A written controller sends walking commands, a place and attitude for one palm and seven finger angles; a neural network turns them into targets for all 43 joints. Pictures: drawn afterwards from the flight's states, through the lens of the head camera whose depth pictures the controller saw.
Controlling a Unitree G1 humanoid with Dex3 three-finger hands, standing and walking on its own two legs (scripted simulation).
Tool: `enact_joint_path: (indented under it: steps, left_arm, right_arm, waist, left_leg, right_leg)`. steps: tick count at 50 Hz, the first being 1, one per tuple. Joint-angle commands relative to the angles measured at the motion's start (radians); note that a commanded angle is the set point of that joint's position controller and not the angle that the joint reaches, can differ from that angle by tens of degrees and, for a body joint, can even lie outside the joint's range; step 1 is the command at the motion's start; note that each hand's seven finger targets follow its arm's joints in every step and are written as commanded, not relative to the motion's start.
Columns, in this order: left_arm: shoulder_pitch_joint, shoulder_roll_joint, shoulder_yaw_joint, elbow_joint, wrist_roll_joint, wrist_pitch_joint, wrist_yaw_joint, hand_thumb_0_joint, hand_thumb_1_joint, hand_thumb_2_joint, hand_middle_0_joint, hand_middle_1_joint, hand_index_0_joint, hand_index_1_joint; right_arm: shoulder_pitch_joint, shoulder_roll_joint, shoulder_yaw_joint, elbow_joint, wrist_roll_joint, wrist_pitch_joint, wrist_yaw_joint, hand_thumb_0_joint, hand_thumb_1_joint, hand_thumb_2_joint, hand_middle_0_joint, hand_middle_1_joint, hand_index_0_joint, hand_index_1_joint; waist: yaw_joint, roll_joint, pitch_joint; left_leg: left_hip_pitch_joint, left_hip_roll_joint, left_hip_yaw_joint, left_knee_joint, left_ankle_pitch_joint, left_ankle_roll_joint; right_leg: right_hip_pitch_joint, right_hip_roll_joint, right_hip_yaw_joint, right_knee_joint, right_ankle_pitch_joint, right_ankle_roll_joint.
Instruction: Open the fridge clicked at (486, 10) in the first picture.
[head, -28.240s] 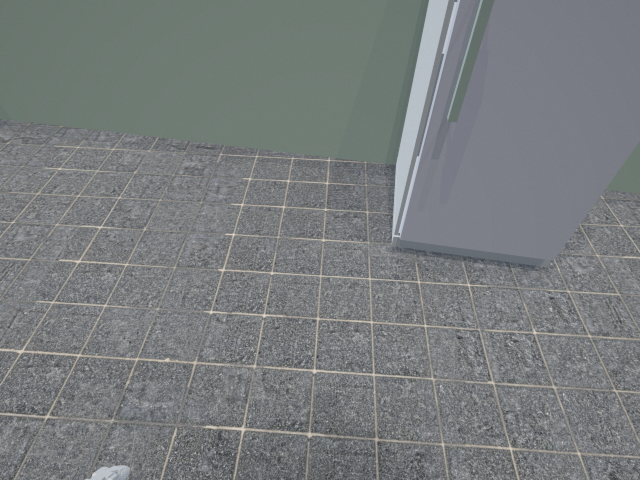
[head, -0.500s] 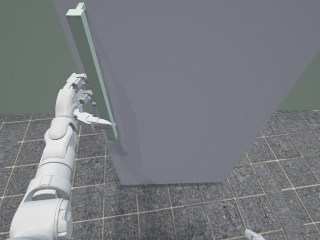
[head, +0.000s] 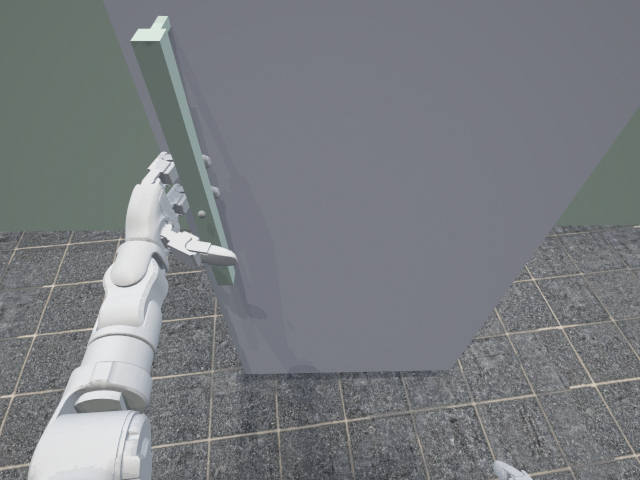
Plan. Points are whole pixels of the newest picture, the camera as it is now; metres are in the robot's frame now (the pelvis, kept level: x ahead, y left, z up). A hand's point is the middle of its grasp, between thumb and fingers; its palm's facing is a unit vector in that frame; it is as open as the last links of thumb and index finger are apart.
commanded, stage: slide the fingers in behind the handle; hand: left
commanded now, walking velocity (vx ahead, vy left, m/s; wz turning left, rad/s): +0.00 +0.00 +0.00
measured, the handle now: (202, 182) +0.46 +0.18 +0.12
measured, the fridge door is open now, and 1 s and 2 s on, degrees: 0 0 0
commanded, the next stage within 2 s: grip the handle and tug to test in 0.68 s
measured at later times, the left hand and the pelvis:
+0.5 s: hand (215, 212) +0.42 +0.15 +0.11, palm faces +0.05 -1.00 +0.01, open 13.9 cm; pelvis -0.01 +0.00 +0.00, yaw +0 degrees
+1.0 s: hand (213, 213) +0.41 +0.15 +0.11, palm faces +0.05 -1.00 +0.01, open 12.8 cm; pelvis +0.00 +0.00 +0.00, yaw +0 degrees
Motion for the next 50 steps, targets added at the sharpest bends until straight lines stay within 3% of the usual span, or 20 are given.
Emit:
enact_joint_path:
  steps: [1,3,5,9,12,13,17,19,25,27,28,29,32,36,39,41,44,46,49,50]
  left_arm:
    - [-0.469,0.149,0.011,-0.187,-0.007,-0.043,0.009,0.0,-0.5,0.3,-0.3,-1.2,-0.3,-1.2]
    - [-0.437,0.2,0.062,-0.179,-0.003,-0.047,0.026,0.0,-0.5,0.3,-0.3,-1.2,-0.3,-1.2]
    - [-0.459,0.164,0.034,-0.206,0.004,-0.058,0.037,0.0,-0.5,0.3,-0.3,-1.2,-0.3,-1.2]
    - [-0.417,0.184,0.058,-0.218,0.019,-0.088,0.06,0.0,-0.5,0.3,-0.3,-1.2,-0.3,-1.2]
    - [-0.422,0.121,0.005,-0.23,0.02,-0.088,0.058,0.0,-0.5,0.3,-0.3,-1.2,-0.3,-1.2]
    - [-0.415,0.157,0.032,-0.212,0.021,-0.084,0.061,0.0,-0.5,0.3,-0.3,-1.2,-0.3,-1.2]
    - [-0.49,0.127,-0.009,-0.173,0.025,-0.061,0.056,0.0,-0.5,0.3,-0.3,-1.2,-0.3,-1.2]
    - [-0.497,0.16,0.026,-0.168,0.02,-0.065,0.059,0.0,-0.5,0.3,-0.3,-1.2,-0.3,-1.2]
    - [-0.546,0.14,0.002,-0.143,0.026,-0.089,0.057,0.0,-0.5,0.3,-0.3,-1.2,-0.3,-1.2]
    - [-0.532,0.133,0.004,-0.144,0.022,-0.093,0.056,0.0,-0.5,0.3,-0.3,-1.2,-0.3,-1.2]
    - [-0.506,0.163,0.03,-0.138,0.024,-0.098,0.058,0.0,-0.5,0.3,-0.3,-1.2,-0.3,-1.2]
    - [-0.52,0.149,0.011,-0.158,0.025,-0.101,0.057,0.0,-0.5,0.3,-0.3,-1.2,-0.3,-1.2]
    - [-0.51,0.118,-0.005,-0.165,0.021,-0.102,0.057,0.0,-0.5,0.3,-0.3,-1.2,-0.3,-1.2]
    - [-0.501,0.152,0.023,-0.145,0.019,-0.095,0.059,0.0,-0.5,0.3,-0.3,-1.2,-0.3,-1.2]
    - [-0.465,0.173,0.045,-0.176,0.024,-0.099,0.06,0.0,-0.5,0.3,-0.3,-1.2,-0.3,-1.2]
    - [-0.453,0.133,0.016,-0.195,0.02,-0.099,0.057,0.0,-0.407,0.34,-0.31,-1.213,-0.31,-1.213]
    - [-0.43,0.143,0.018,-0.198,0.022,-0.093,0.058,0.0,-0.267,0.4,-0.325,-1.233,-0.325,-1.233]
    - [-0.447,0.097,-0.017,-0.191,0.02,-0.082,0.058,0.0,-0.173,0.44,-0.335,-1.247,-0.335,-1.247]
    - [-0.484,0.135,0.007,-0.199,0.023,-0.076,0.07,0.0,-0.033,0.5,-0.35,-1.267,-0.35,-1.267]
    - [-0.488,0.104,-0.022,-0.188,0.027,-0.072,0.069,0.0,0.013,0.52,-0.355,-1.273,-0.355,-1.273]
  right_arm:
    - [-0.003,-0.129,-0.052,-0.104,0.004,-0.041,-0.014,0.0,-0.9,-0.9,0.2,0.3,0.2,0.3]
    - [0.001,-0.133,-0.051,-0.108,0.0,-0.038,-0.014,0.0,-0.9,-0.9,0.2,0.3,0.2,0.3]
    - [-0.008,-0.121,-0.048,-0.113,-0.003,-0.041,-0.009,0.0,-0.9,-0.9,0.2,0.3,0.2,0.3]
    - [-0.001,-0.12,-0.052,-0.113,-0.006,-0.042,-0.002,0.0,-0.9,-0.9,0.2,0.3,0.2,0.3]
    - [-0.006,-0.117,-0.054,-0.113,-0.005,-0.046,0.003,0.0,-0.9,-0.9,0.2,0.3,0.2,0.3]
    - [0.0,-0.123,-0.054,-0.11,-0.004,-0.042,0.0,0.0,-0.9,-0.9,0.2,0.3,0.2,0.3]
    - [-0.009,-0.123,-0.05,-0.103,-0.001,-0.038,-0.008,0.0,-0.9,-0.9,0.2,0.3,0.2,0.3]
    - [-0.007,-0.124,-0.05,-0.101,-0.002,-0.04,-0.011,0.0,-0.9,-0.9,0.2,0.3,0.2,0.3]
    - [0.009,-0.12,-0.048,-0.087,-0.005,-0.044,-0.01,0.0,-0.9,-0.9,0.2,0.3,0.2,0.3]
    - [0.012,-0.12,-0.05,-0.088,-0.006,-0.048,-0.005,0.0,-0.9,-0.9,0.2,0.3,0.2,0.3]
    - [0.015,-0.124,-0.053,-0.089,-0.006,-0.046,-0.006,0.0,-0.9,-0.9,0.2,0.3,0.2,0.3]
    - [0.009,-0.122,-0.051,-0.092,-0.004,-0.047,-0.003,0.0,-0.9,-0.9,0.2,0.3,0.2,0.3]
    - [0.009,-0.12,-0.054,-0.092,-0.006,-0.05,0.0,0.0,-0.9,-0.9,0.2,0.3,0.2,0.3]
    - [0.007,-0.125,-0.052,-0.094,-0.004,-0.045,0.0,0.0,-0.9,-0.9,0.2,0.3,0.2,0.3]
    - [0.004,-0.123,-0.053,-0.102,-0.005,-0.042,0.0,0.0,-0.9,-0.9,0.2,0.3,0.2,0.3]
    - [0.002,-0.118,-0.052,-0.106,-0.005,-0.044,0.005,0.0,-0.9,-0.9,0.2,0.3,0.2,0.3]
    - [-0.002,-0.122,-0.054,-0.11,-0.002,-0.042,0.004,0.0,-0.9,-0.9,0.2,0.3,0.2,0.3]
    - [-0.004,-0.118,-0.054,-0.107,-0.001,-0.044,0.005,0.0,-0.9,-0.9,0.2,0.3,0.2,0.3]
    - [-0.004,-0.125,-0.054,-0.101,-0.001,-0.042,-0.001,0.0,-0.9,-0.9,0.2,0.3,0.2,0.3]
    - [-0.007,-0.12,-0.05,-0.101,-0.002,-0.042,0.0,0.0,-0.9,-0.9,0.2,0.3,0.2,0.3]
  waist:
    - [-0.033,-0.043,-0.28]
    - [-0.011,-0.045,-0.297]
    - [-0.014,-0.014,-0.316]
    - [0.0,-0.017,-0.331]
    - [-0.014,-0.009,-0.311]
    - [-0.014,-0.035,-0.3]
    - [-0.037,-0.046,-0.245]
    - [-0.025,-0.041,-0.272]
    - [-0.038,-0.033,-0.304]
    - [-0.031,-0.025,-0.319]
    - [-0.021,-0.033,-0.325]
    - [-0.025,0.001,-0.334]
    - [-0.028,-0.015,-0.326]
    - [-0.024,-0.051,-0.289]
    - [-0.008,-0.007,-0.321]
    - [-0.011,-0.012,-0.308]
    - [-0.009,-0.021,-0.301]
    - [-0.022,-0.024,-0.269]
    - [-0.027,-0.039,-0.276]
    - [-0.028,-0.018,-0.268]
  left_leg:
    - [0.195,-0.031,-0.03,-0.082,0.169,0.024]
    - [0.187,-0.033,-0.027,-0.084,0.181,0.025]
    - [0.201,-0.036,-0.02,-0.082,0.195,0.024]
    - [0.21,-0.03,-0.022,-0.08,0.228,0.021]
    - [0.219,-0.028,-0.015,-0.079,0.215,0.02]
    - [0.202,-0.028,-0.016,-0.079,0.207,0.022]
    - [0.182,-0.029,-0.022,-0.096,0.129,0.025]
    - [0.189,-0.03,-0.023,-0.095,0.136,0.025]
    - [0.206,-0.03,-0.03,-0.088,0.153,0.023]
    - [0.212,-0.03,-0.03,-0.084,0.165,0.021]
    - [0.205,-0.032,-0.028,-0.081,0.175,0.023]
    - [0.216,-0.031,-0.027,-0.083,0.177,0.021]
    - [0.224,-0.029,-0.027,-0.082,0.182,0.02]
    - [0.188,-0.03,-0.025,-0.089,0.16,0.024]
    - [0.208,-0.031,-0.022,-0.089,0.192,0.022]
    - [0.212,-0.029,-0.021,-0.091,0.199,0.02]
    - [0.205,-0.028,-0.022,-0.092,0.198,0.021]
    - [0.21,-0.026,-0.022,-0.094,0.175,0.021]
    - [0.211,-0.026,-0.031,-0.099,0.161,0.022]
    - [0.214,-0.027,-0.03,-0.101,0.152,0.02]
  right_leg:
    - [0.029,0.02,0.025,-0.092,0.278,-0.005]
    - [0.062,0.018,0.026,-0.088,0.286,-0.007]
    - [0.062,0.018,0.03,-0.084,0.307,-0.007]
    - [0.077,0.022,0.027,-0.071,0.331,-0.011]
    - [0.053,0.024,0.027,-0.078,0.326,-0.008]
    - [0.064,0.024,0.027,-0.081,0.318,-0.009]
    - [0.021,0.021,0.031,-0.103,0.244,-0.004]
    - [0.037,0.02,0.032,-0.102,0.244,-0.006]
    - [0.026,0.021,0.029,-0.091,0.253,-0.008]
    - [0.027,0.023,0.027,-0.086,0.264,-0.009]
    - [0.045,0.023,0.028,-0.085,0.271,-0.01]
    - [0.039,0.022,0.03,-0.083,0.276,-0.01]
    - [0.03,0.026,0.024,-0.082,0.278,-0.01]
    - [0.04,0.025,0.028,-0.091,0.272,-0.008]
    - [0.059,0.023,0.029,-0.083,0.294,-0.012]
    - [0.055,0.026,0.023,-0.083,0.301,-0.013]
    - [0.059,0.026,0.024,-0.084,0.297,-0.013]
    - [0.03,0.027,0.022,-0.093,0.276,-0.009]
    - [0.031,0.025,0.022,-0.097,0.255,-0.01]
    - [0.021,0.025,0.022,-0.097,0.242,-0.011]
